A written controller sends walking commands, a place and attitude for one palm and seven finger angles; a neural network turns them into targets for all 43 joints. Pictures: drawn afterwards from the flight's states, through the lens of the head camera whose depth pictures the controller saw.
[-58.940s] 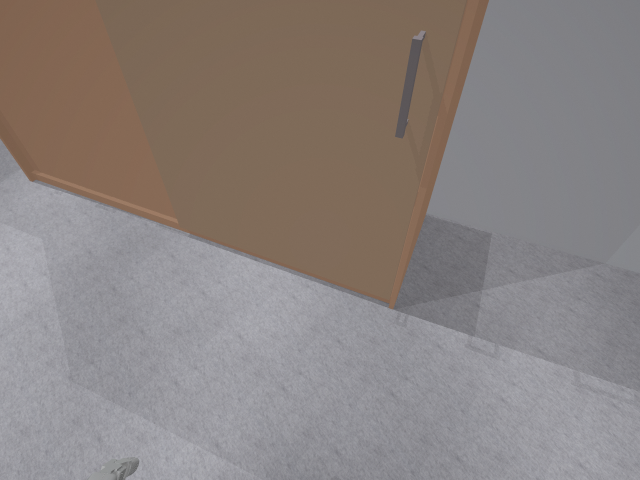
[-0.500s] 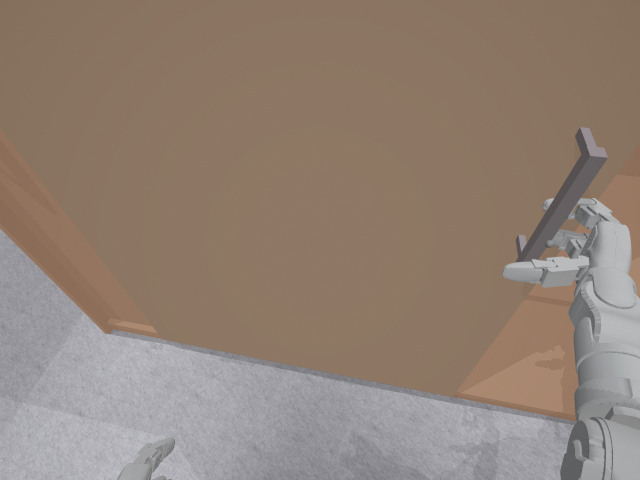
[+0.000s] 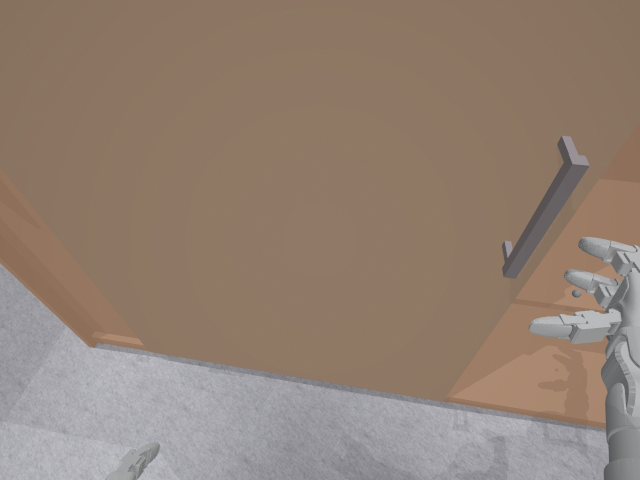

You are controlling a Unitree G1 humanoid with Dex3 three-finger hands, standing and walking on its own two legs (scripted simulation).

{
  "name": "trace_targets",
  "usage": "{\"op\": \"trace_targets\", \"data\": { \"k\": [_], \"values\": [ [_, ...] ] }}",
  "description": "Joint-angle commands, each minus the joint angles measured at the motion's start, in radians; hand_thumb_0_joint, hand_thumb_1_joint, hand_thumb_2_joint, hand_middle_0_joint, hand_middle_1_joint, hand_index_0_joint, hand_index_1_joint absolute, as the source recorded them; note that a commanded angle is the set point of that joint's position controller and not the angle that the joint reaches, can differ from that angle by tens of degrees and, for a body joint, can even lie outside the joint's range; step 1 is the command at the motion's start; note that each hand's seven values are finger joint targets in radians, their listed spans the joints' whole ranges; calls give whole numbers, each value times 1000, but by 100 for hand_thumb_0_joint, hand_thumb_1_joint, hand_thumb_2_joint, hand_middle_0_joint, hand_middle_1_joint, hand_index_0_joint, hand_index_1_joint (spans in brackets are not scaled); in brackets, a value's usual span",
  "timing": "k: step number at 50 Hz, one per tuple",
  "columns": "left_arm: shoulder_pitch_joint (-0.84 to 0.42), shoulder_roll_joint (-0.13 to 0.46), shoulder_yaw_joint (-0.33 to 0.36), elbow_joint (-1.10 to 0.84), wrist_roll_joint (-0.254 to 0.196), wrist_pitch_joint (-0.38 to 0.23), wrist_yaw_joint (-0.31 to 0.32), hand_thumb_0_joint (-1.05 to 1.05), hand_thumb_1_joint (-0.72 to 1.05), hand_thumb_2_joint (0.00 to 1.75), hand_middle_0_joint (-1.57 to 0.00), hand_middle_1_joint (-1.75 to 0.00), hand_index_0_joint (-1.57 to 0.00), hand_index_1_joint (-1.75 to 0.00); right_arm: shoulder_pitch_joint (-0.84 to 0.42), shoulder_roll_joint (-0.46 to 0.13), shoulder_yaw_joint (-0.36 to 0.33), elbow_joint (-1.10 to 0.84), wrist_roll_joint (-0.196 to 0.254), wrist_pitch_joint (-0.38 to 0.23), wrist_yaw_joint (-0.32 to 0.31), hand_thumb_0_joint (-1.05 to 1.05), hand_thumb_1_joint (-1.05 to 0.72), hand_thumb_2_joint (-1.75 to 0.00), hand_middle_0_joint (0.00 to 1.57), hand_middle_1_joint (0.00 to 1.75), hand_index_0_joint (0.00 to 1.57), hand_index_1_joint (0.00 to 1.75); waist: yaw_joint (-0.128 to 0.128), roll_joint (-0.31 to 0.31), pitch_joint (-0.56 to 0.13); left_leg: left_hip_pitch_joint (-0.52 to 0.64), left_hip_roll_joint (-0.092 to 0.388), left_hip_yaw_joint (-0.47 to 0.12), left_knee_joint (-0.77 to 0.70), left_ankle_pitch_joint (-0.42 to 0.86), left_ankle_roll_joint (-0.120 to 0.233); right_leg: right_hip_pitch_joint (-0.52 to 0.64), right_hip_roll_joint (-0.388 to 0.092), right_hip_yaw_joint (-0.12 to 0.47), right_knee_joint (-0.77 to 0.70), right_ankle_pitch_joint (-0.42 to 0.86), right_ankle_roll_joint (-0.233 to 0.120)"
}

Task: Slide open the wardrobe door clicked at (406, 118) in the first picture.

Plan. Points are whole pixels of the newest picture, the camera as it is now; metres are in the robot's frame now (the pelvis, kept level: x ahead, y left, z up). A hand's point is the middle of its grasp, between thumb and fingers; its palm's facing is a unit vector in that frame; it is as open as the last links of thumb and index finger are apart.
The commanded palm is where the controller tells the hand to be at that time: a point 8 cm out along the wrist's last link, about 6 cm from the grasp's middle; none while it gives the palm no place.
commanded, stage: slip the hand off the handle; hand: right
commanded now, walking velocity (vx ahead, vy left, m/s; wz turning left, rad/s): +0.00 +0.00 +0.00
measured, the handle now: (535, 214) +0.45 -0.23 +0.11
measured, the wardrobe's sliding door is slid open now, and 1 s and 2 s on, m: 0.68 0.68 0.68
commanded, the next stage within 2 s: draw the hand back to the body in 0.32 s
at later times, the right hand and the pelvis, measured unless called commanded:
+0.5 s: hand (589, 346) +0.27 -0.25 +0.09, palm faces +0.30 +0.95 -0.06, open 14.7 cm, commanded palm +0.23 -0.30 +0.09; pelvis -0.01 +0.01 +0.00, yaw -3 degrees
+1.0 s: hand out of the picture +0.21 -0.25 +0.14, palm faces +0.21 +0.97 -0.12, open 14.4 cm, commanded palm +0.17 -0.30 +0.14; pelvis -0.02 +0.01 +0.00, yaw -2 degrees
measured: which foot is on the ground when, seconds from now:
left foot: down 0.00-1.00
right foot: down 0.00-1.00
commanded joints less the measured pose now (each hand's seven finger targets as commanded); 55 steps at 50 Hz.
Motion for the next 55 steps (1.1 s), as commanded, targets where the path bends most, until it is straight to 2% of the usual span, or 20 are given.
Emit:
{"op": "trace_targets", "data": {
  "k": [1,2,8,10,13,15,19,22,23,24,27,29,33,37,42,47,48,49,50,55],
  "values": [
    [-60,143,48,-133,0,-66,13,0,90,90,-20,-30,-20,-30,-234,-288,-68,-388,20,-95,-10,0,55,-20,25,115,25,115,-48,-135,-287,3,-21,-6,-83,304,1,324,22,65,-76,249,-17],
    [-75,139,48,-138,-2,-72,14,0,90,90,-20,-30,-20,-30,-185,-253,-46,-397,31,-83,0,0,55,-20,25,115,25,115,-51,-151,-272,-3,-21,-6,-88,297,1,329,21,61,-78,244,-16],
    [-123,138,38,-157,-19,-91,29,0,90,90,-20,-30,-20,-30,-9,-146,16,-430,73,31,37,0,55,-20,25,115,25,115,-56,-53,-160,-10,-17,11,-115,276,-3,291,22,64,-102,210,-19],
    [-143,134,34,-155,-23,-98,35,0,90,90,-20,-30,-20,-30,-44,-136,28,-465,74,57,33,0,55,-20,25,115,25,115,-50,-44,-122,-34,-12,9,-131,224,-5,286,21,70,-117,153,-16],
    [-161,133,27,-155,-16,-111,46,0,90,90,-20,-30,-20,-30,-97,-132,43,-555,64,44,13,0,55,-20,25,115,25,115,-37,-32,-135,-42,-14,7,-137,190,-3,314,21,81,-118,134,-17],
    [-171,125,24,-154,-6,-123,47,0,90,90,-20,-30,-20,-30,-74,-129,44,-613,54,17,-3,0,55,-20,25,115,25,115,-48,-66,-182,-25,-11,8,-129,202,-1,351,24,86,-119,155,-13],
    [-185,119,13,-129,4,-137,52,0,90,90,-20,-30,-20,-30,-104,-144,44,-649,38,-30,-24,0,55,-20,25,115,25,115,-43,-109,-191,-24,-7,2,-133,184,1,364,27,83,-118,137,-10],
    [-201,116,5,-117,3,-138,59,0,90,90,-20,-30,-20,-30,-41,-150,22,-569,47,-10,-23,0,55,-20,25,115,25,115,-58,-78,-149,-8,0,-2,-150,156,-1,324,33,73,-130,96,-10],
    [-180,124,-1,-105,12,-152,64,0,90,90,-20,-30,-20,-30,-104,-100,29,-647,154,-120,69,0,55,-20,25,115,25,115,-20,-10,-132,5,-6,-9,-151,202,3,333,37,79,-114,127,-8],
    [-187,129,6,-93,10,-160,68,0,90,90,-20,-30,-20,-30,-55,-198,-46,-578,161,-175,126,0,55,-20,25,115,25,115,-59,-21,-163,32,0,-27,-137,234,5,319,38,67,-101,139,-6],
    [-208,118,-8,-110,1,-171,68,0,90,90,-20,-30,-20,-30,-4,-199,-32,-519,199,-257,258,0,55,-20,25,115,25,115,-69,-81,-117,37,9,-47,-135,228,2,282,46,56,-101,112,-6],
    [-204,121,-2,-124,-7,-174,63,0,90,90,-20,-30,-20,-30,83,-241,-88,-453,210,-234,298,0,55,-20,25,115,25,115,-93,-74,-109,52,21,-64,-138,228,-4,251,45,51,-97,100,-7],
    [-224,116,0,-180,-25,-193,55,0,90,90,-20,-30,-20,-30,193,-190,-92,-492,266,-122,327,0,55,-20,25,115,25,115,-117,-42,-117,75,35,-71,-150,218,-14,242,44,51,-99,94,-5],
    [-216,121,6,-187,-26,-217,52,0,90,90,-20,-30,-20,-30,159,-189,-98,-639,276,-115,295,0,55,-20,25,115,25,115,-96,-3,-94,32,31,-75,-163,199,-30,258,39,63,-98,87,-9],
    [-209,128,10,-165,-19,-253,61,0,90,90,-20,-30,-20,-30,161,-180,-67,-730,249,-170,265,0,55,-20,25,115,25,115,-79,-30,-56,-6,15,-64,-176,113,-23,287,36,69,-114,52,-12],
    [-235,122,0,-163,-23,-273,74,0,90,90,-20,-30,-20,-30,231,-181,-69,-783,251,-128,266,0,37,-29,24,104,24,104,-111,-100,-63,29,15,-46,-197,48,-9,311,36,75,-155,15,-7],
    [-257,120,13,-144,19,-260,71,0,90,90,-20,-30,-20,-30,215,-299,-144,-845,104,-156,78,0,33,-31,24,102,24,102,-137,-71,16,5,34,-70,-293,6,7,306,40,66,-172,-6,0],
    [-272,102,5,-138,26,-253,69,0,90,90,-20,-30,-20,-30,290,-157,-61,-830,84,-164,6,0,30,-32,24,100,24,100,-111,-76,56,-16,44,-60,-319,-18,4,324,41,57,-177,-21,3],
    [-258,97,4,-137,25,-249,65,0,90,90,-20,-30,-20,-30,394,-115,-36,-819,73,-156,-30,0,26,-34,24,98,24,98,-108,-14,83,-10,42,-43,-315,-30,2,322,34,62,-188,-36,3],
    [-264,95,11,-133,34,-217,51,0,90,90,-20,-30,-20,-30,444,-124,-18,-988,-7,-179,-136,0,8,-43,23,87,23,87,-114,-62,-23,103,29,-25,-310,33,5,408,19,49,-263,-13,1]
  ]
}}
